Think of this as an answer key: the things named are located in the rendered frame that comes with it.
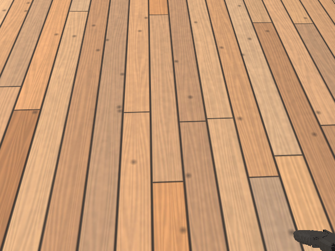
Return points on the right robot hand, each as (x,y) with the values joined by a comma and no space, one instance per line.
(324,240)

